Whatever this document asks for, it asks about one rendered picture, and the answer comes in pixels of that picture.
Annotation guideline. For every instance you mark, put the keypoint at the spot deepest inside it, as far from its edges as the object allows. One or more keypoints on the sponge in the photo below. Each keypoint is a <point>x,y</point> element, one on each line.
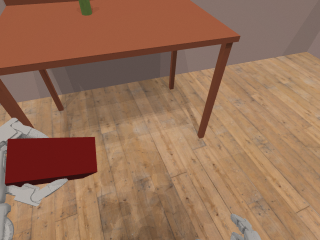
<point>38,161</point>

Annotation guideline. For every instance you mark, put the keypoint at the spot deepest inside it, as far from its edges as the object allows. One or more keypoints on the table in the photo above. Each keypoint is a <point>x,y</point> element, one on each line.
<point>45,34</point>

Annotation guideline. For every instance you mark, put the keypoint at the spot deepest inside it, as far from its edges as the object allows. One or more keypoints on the left robot hand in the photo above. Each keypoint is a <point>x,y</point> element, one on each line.
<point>28,193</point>

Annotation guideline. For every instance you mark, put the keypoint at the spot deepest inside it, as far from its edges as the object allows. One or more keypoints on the robot left forearm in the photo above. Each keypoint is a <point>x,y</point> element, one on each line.
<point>6,225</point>

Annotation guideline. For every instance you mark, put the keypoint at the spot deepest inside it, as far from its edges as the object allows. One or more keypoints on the right robot hand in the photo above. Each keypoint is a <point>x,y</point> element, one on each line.
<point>244,227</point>

